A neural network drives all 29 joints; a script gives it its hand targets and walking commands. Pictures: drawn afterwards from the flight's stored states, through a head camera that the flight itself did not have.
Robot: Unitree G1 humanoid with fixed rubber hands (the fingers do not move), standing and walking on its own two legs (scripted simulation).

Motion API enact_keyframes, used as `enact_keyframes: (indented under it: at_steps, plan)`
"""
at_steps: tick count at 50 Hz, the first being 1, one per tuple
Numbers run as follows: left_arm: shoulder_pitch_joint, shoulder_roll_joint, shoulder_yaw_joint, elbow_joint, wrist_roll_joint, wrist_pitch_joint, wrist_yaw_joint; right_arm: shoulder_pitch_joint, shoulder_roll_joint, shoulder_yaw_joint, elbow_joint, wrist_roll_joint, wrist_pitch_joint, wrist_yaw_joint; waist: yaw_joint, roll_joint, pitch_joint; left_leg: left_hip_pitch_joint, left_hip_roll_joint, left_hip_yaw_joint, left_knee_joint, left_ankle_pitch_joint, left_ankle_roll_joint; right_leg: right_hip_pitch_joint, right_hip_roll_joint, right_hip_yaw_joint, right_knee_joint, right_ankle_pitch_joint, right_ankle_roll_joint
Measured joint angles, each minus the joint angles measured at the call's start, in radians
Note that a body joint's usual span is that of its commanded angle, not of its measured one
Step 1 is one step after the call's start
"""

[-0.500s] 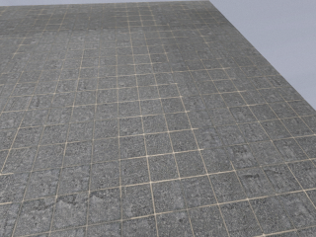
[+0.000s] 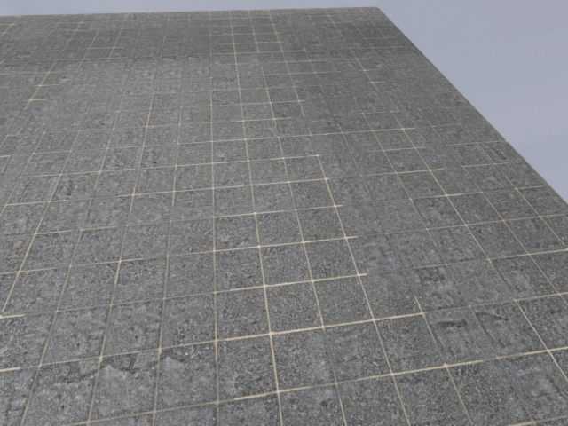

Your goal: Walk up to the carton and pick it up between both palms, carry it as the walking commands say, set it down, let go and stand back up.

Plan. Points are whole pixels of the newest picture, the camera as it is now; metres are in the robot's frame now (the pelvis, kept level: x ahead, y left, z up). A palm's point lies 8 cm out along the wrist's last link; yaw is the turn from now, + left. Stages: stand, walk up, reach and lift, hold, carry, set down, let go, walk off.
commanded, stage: stand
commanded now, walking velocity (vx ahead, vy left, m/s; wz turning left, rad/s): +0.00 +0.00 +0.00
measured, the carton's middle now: out of the picture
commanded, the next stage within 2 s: walk up in 0.70 s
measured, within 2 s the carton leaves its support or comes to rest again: neither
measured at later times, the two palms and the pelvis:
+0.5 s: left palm out of the picture -0.02 +0.19 -0.15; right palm out of the picture -0.02 -0.20 -0.15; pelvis +0.01 +0.00 +0.00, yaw +0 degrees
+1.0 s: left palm out of the picture -0.01 +0.20 -0.16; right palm out of the picture -0.01 -0.21 -0.16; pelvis +0.01 -0.01 -0.01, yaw +2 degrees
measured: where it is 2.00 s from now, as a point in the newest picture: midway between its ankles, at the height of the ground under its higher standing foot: outside the picture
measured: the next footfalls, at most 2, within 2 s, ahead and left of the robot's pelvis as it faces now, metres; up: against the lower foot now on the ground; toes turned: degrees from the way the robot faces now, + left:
left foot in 1.26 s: +0.03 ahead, +0.11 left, +0.00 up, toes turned +25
right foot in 1.68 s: +0.07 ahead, -0.11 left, +0.00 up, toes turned +20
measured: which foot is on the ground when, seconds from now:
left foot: down 0.00-1.00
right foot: down 0.00-1.00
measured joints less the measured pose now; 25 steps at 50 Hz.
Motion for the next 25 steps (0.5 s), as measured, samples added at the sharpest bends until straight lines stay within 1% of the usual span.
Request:
enact_keyframes:
  at_steps: [25]
  plan:
    - [0.01,-0.012,0.009,0.003,-0.001,-0.006,-0.001,-0.002,0.003,0.001,0.011,0.001,-0.005,-0.002,0.002,0.001,0.01,0.012,0.007,-0.006,-0.018,0.0,-0.006,0.018,0.004,-0.01,-0.026,0.002,-0.004]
